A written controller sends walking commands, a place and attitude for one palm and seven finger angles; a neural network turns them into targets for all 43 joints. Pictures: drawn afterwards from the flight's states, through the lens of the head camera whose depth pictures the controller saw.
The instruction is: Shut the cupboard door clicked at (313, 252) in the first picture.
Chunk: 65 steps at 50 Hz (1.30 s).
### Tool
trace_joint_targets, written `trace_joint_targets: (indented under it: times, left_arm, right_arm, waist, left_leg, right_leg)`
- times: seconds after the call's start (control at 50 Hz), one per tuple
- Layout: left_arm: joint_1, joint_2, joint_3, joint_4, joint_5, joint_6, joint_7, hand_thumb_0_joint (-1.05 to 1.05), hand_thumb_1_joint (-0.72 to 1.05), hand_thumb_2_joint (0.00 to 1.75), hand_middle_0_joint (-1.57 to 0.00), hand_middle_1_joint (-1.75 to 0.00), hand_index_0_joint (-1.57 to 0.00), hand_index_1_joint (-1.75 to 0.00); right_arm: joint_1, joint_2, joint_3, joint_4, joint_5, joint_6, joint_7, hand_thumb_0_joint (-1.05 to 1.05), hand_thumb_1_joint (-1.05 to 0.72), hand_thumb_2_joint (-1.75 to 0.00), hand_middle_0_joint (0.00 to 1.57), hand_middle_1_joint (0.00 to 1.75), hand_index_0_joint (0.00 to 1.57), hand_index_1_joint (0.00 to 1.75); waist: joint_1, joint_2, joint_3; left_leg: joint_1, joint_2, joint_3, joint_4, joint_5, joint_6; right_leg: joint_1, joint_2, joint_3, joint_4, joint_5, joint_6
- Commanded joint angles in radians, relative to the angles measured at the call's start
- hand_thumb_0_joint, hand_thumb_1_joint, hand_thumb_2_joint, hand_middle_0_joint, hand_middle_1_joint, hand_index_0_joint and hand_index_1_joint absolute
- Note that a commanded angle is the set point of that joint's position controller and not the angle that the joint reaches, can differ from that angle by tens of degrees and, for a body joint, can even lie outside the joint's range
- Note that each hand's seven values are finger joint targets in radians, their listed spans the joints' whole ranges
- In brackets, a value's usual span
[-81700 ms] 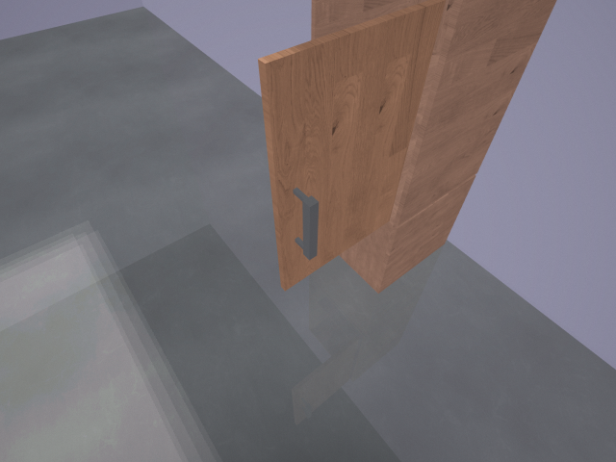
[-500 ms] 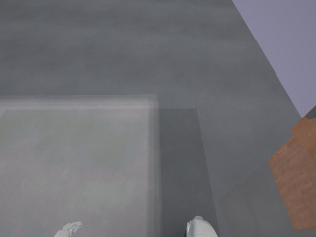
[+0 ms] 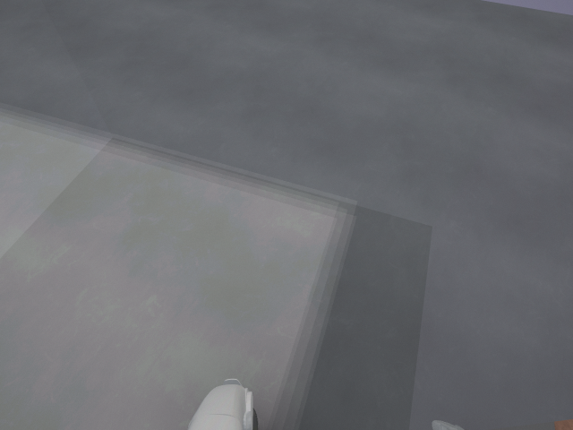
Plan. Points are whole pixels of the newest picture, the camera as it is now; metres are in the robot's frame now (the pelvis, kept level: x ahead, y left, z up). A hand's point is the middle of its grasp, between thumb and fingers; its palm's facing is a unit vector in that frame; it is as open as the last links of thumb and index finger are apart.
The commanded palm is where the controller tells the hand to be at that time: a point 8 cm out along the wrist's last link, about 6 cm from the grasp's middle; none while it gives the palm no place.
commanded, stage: walk to a spot facing it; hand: left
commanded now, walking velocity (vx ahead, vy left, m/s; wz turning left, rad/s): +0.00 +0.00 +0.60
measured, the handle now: out of the picture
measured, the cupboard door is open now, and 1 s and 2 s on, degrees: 10 10 10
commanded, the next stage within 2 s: turn to face it in 0.06 s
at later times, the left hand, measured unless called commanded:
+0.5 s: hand (152, 399) +0.17 +0.23 -0.17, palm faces +0.04 -0.98 -0.21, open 7.3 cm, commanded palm none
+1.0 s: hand (169, 350) +0.25 +0.23 -0.19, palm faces -0.21 -0.95 -0.22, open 7.3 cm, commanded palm none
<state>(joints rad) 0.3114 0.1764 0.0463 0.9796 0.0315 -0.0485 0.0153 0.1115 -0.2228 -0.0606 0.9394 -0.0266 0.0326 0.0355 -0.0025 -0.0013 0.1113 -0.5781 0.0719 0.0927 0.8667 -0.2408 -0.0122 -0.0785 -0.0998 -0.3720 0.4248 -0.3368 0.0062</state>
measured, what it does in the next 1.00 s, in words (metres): walks ahead, turning right: left foot, then right foot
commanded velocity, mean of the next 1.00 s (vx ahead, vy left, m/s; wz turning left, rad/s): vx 0.00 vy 0.00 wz -0.44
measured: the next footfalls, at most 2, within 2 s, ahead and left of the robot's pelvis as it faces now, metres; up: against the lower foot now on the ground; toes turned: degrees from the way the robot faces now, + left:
left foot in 0.10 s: +0.16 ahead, +0.10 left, +0.00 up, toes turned +9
right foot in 0.62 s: +0.12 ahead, -0.10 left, +0.00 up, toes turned -9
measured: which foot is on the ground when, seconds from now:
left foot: up 0.00-0.08, down 0.10-0.62, up 0.64-0.98, down 1.00-1.00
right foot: down 0.00-0.10, up 0.12-0.60, down 0.62-1.00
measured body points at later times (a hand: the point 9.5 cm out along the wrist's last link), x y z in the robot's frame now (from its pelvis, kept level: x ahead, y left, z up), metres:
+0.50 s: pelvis +0.11 +0.04 +0.00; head +0.14 +0.04 +0.45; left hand +0.17 +0.28 -0.15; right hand +0.20 -0.19 -0.14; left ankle +0.12 +0.10 -0.74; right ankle +0.10 -0.12 -0.70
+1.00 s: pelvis +0.16 +0.04 -0.01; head +0.21 +0.05 +0.43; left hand +0.26 +0.28 -0.17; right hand +0.19 -0.24 -0.14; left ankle +0.22 +0.15 -0.74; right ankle +0.08 -0.09 -0.74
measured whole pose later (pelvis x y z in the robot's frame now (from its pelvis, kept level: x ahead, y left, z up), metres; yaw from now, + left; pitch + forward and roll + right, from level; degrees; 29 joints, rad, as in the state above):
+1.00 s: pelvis +0.16 +0.04 -0.01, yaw -17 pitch +1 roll -1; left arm 0.25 0.22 0.08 0.94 0.02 0.06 0.01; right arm 0.13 -0.21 -0.04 0.91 -0.01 0.01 -0.04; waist 0.02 -0.03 0.08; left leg -0.34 0.03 0.01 0.59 -0.26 -0.04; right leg -0.24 0.03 0.13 0.60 -0.37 0.02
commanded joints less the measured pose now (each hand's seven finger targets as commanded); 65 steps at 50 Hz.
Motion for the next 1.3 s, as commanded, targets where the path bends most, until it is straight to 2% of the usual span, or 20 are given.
trace_joint_targets:
  times: [0.0,0.04,0.06,0.08,0.1,0.12,0.16,0.22,0.48,0.56,0.58,0.6,0.64,0.72,0.84,0.94,0.98,1.0,1.1,1.28]
  left_arm:
    - [0.033,0.206,0.053,-0.065,-0.004,-0.009,0.008,0.00,0.90,0.90,-0.20,-0.30,-0.20,-0.30]
    - [0.005,0.232,0.065,-0.085,-0.010,0.000,0.005,0.00,0.90,0.90,-0.20,-0.30,-0.20,-0.30]
    - [0.001,0.221,0.063,-0.101,-0.018,0.007,0.002,0.00,0.90,0.90,-0.20,-0.30,-0.20,-0.30]
    - [0.006,0.150,0.044,-0.142,-0.032,0.016,-0.006,0.00,0.90,0.90,-0.20,-0.30,-0.20,-0.30]
    - [-0.056,0.170,0.035,-0.174,-0.026,0.031,0.007,0.00,0.90,0.90,-0.20,-0.30,-0.20,-0.30]
    - [-0.067,0.159,0.041,-0.190,-0.023,0.039,0.013,0.00,0.90,0.90,-0.20,-0.30,-0.20,-0.30]
    - [-0.033,0.131,0.044,-0.137,-0.014,0.050,0.014,0.00,0.90,0.90,-0.20,-0.30,-0.20,-0.30]
    - [0.050,0.095,0.031,-0.068,-0.009,0.067,0.006,0.00,0.90,0.90,-0.20,-0.30,-0.20,-0.30]
    - [-0.064,0.083,0.033,-0.098,-0.003,0.101,-0.016,0.00,0.90,0.90,-0.20,-0.30,-0.20,-0.30]
    - [0.008,0.098,0.046,-0.091,-0.005,0.090,-0.020,0.00,0.90,0.90,-0.20,-0.30,-0.20,-0.30]
    - [0.037,0.140,0.054,-0.089,0.000,0.080,-0.017,0.00,0.90,0.90,-0.20,-0.30,-0.20,-0.30]
    - [0.045,0.219,0.066,-0.085,0.009,0.066,-0.008,0.00,0.90,0.90,-0.20,-0.30,-0.20,-0.30]
    - [0.066,0.237,0.070,-0.077,-0.002,0.064,0.006,0.00,0.90,0.90,-0.20,-0.30,-0.20,-0.30]
    - [-0.009,0.189,0.066,-0.096,-0.009,0.063,0.017,0.00,0.90,0.90,-0.20,-0.30,-0.20,-0.30]
    - [-0.014,0.219,0.080,-0.099,-0.004,0.069,0.006,0.00,0.90,0.90,-0.20,-0.30,-0.20,-0.30]
    - [-0.110,0.208,0.080,-0.127,-0.016,0.086,-0.002,0.00,0.90,0.90,-0.20,-0.30,-0.20,-0.30]
    - [-0.076,0.123,0.057,-0.157,-0.026,0.089,-0.011,0.00,0.90,0.90,-0.20,-0.30,-0.20,-0.30]
    - [-0.096,0.153,0.061,-0.166,-0.020,0.095,-0.011,0.00,0.90,0.90,-0.20,-0.30,-0.20,-0.30]
    - [-0.110,0.150,0.070,-0.149,-0.010,0.114,-0.049,0.00,0.90,0.90,-0.20,-0.30,-0.20,-0.30]
    - [-0.189,0.125,0.048,-0.204,-0.010,0.104,-0.056,0.00,0.90,0.90,-0.20,-0.30,-0.20,-0.30]
  right_arm:
    - [0.005,-0.034,0.007,-0.096,0.003,-0.024,0.010,0.00,-0.90,-0.90,0.20,0.30,0.20,0.30]
    - [0.124,-0.089,-0.009,-0.080,-0.002,-0.028,0.004,0.00,-0.90,-0.90,0.20,0.30,0.20,0.30]
    - [0.223,-0.164,-0.029,-0.062,-0.008,-0.034,-0.002,0.00,-0.90,-0.90,0.20,0.30,0.20,0.30]
    - [0.300,-0.294,-0.057,-0.057,-0.010,-0.042,-0.011,0.00,-0.90,-0.90,0.20,0.30,0.20,0.30]
    - [0.332,-0.317,-0.055,-0.037,0.012,-0.032,-0.030,0.00,-0.90,-0.90,0.20,0.30,0.20,0.30]
    - [0.272,-0.300,-0.047,-0.057,0.012,-0.027,-0.039,0.00,-0.90,-0.90,0.20,0.30,0.20,0.30]
    - [0.119,-0.209,-0.021,-0.105,0.004,-0.038,-0.056,0.00,-0.90,-0.90,0.20,0.30,0.20,0.30]
    - [0.067,-0.123,0.015,-0.099,0.003,-0.056,-0.070,0.00,-0.90,-0.90,0.20,0.30,0.20,0.30]
    - [0.092,-0.136,-0.011,-0.012,-0.002,-0.028,-0.073,0.00,-0.90,-0.90,0.20,0.30,0.20,0.30]
    - [0.081,-0.148,-0.023,-0.016,0.008,-0.024,-0.072,0.00,-0.90,-0.90,0.20,0.30,0.20,0.30]
    - [0.080,-0.129,-0.027,-0.025,0.014,-0.023,-0.068,0.00,-0.90,-0.90,0.20,0.30,0.20,0.30]
    - [0.071,-0.067,-0.018,-0.052,0.020,-0.024,-0.065,0.00,-0.90,-0.90,0.20,0.30,0.20,0.30]
    - [0.019,-0.056,-0.008,-0.081,0.014,-0.009,-0.069,0.00,-0.90,-0.90,0.20,0.30,0.20,0.30]
    - [0.017,-0.071,-0.008,-0.072,0.015,-0.011,-0.068,0.00,-0.90,-0.90,0.20,0.30,0.20,0.30]
    - [0.000,-0.061,-0.006,-0.093,0.019,-0.014,-0.069,0.00,-0.90,-0.90,0.20,0.30,0.20,0.30]
    - [0.139,-0.102,-0.012,-0.060,0.024,-0.035,-0.077,0.00,-0.90,-0.90,0.20,0.30,0.20,0.30]
    - [0.229,-0.254,-0.038,-0.060,0.008,-0.044,-0.080,0.00,-0.90,-0.90,0.20,0.30,0.20,0.30]
    - [0.224,-0.256,-0.031,-0.073,-0.003,-0.036,-0.083,0.00,-0.90,-0.90,0.20,0.30,0.20,0.30]
    - [0.071,-0.170,-0.004,-0.118,-0.007,-0.036,-0.086,0.00,-0.90,-0.90,0.20,0.30,0.20,0.30]
    - [0.134,-0.208,-0.034,-0.084,-0.004,-0.031,-0.065,0.00,-0.90,-0.90,0.20,0.30,0.20,0.30]
  waist:
    - [-0.008,-0.144,-0.106]
    - [-0.073,-0.121,-0.177]
    - [-0.123,0.026,-0.259]
    - [-0.137,0.337,-0.328]
    - [-0.152,0.207,-0.386]
    - [-0.108,0.100,-0.294]
    - [-0.046,0.159,-0.266]
    - [0.013,0.074,-0.242]
    - [-0.004,0.130,-0.090]
    - [0.028,0.098,-0.151]
    - [0.039,-0.012,-0.167]
    - [0.042,-0.250,-0.170]
    - [0.057,-0.181,-0.140]
    - [0.029,-0.118,-0.162]
    - [0.041,-0.138,-0.151]
    - [-0.034,-0.106,-0.162]
    - [-0.047,0.335,-0.230]
    - [-0.054,0.238,-0.205]
    - [0.013,0.183,-0.100]
    - [-0.029,0.205,-0.166]
  left_leg:
    - [0.085,-0.042,0.056,-0.170,-0.035,0.032]
    - [0.310,-0.086,0.058,-0.283,0.064,0.050]
    - [0.542,-0.012,-0.051,-0.342,0.354,0.088]
    - [0.739,0.313,-0.489,-0.376,0.871,0.242]
    - [0.736,0.366,-0.553,-0.405,0.933,0.314]
    - [0.631,0.360,-0.487,-0.443,0.716,0.305]
    - [0.502,0.268,-0.385,-0.488,0.496,0.213]
    - [0.427,0.184,-0.231,-0.514,0.524,0.166]
    - [0.390,0.267,-0.111,-0.536,0.261,0.183]
    - [0.391,0.234,-0.033,-0.375,0.290,0.115]
    - [0.332,0.169,0.021,-0.257,0.181,0.058]
    - [0.152,0.034,0.109,-0.091,-0.131,-0.007]
    - [-0.005,-0.028,-0.055,0.204,-0.348,-0.025]
    - [-0.049,-0.005,-0.103,0.231,-0.216,-0.054]
    - [0.062,-0.042,-0.070,-0.016,-0.187,-0.067]
    - [0.442,-0.036,-0.066,-0.442,0.094,-0.056]
    - [0.592,0.380,-0.436,-0.532,0.454,0.115]
    - [0.487,0.417,-0.449,-0.534,0.405,0.188]
    - [0.411,0.253,-0.159,-0.547,0.333,0.137]
    - [0.490,0.301,-0.035,-0.457,0.407,0.141]
  right_leg:
    - [0.121,-0.299,0.104,0.049,0.897,-0.081]
    - [0.042,-0.271,0.063,0.258,0.843,-0.046]
    - [-0.124,-0.214,0.054,0.480,0.580,-0.002]
    - [-0.455,-0.022,0.105,0.787,-0.300,0.076]
    - [-0.493,0.003,0.298,0.890,-0.366,0.054]
    - [-0.508,-0.034,0.328,0.888,-0.310,0.047]
    - [-0.502,-0.047,0.371,0.854,-0.178,0.057]
    - [-0.404,-0.020,0.386,0.759,-0.042,0.055]
    - [-0.301,0.056,0.322,0.347,-0.073,0.027]
    - [-0.147,0.070,0.319,0.096,0.145,-0.002]
    - [-0.078,0.002,0.441,-0.008,0.320,-0.035]
    - [0.013,-0.203,0.702,-0.069,0.605,-0.124]
    - [0.051,-0.266,0.740,-0.064,0.798,-0.257]
    - [0.106,-0.160,0.631,-0.016,0.796,-0.210]
    - [0.050,-0.114,0.655,0.011,0.764,-0.201]
    - [-0.207,-0.013,0.630,0.136,0.518,-0.094]
    - [-0.425,0.161,0.413,0.512,-0.313,0.017]
    - [-0.401,0.127,0.446,0.669,-0.342,0.016]
    - [-0.444,0.072,0.388,0.741,-0.140,0.049]
    - [-0.305,0.083,0.285,0.340,-0.104,0.029]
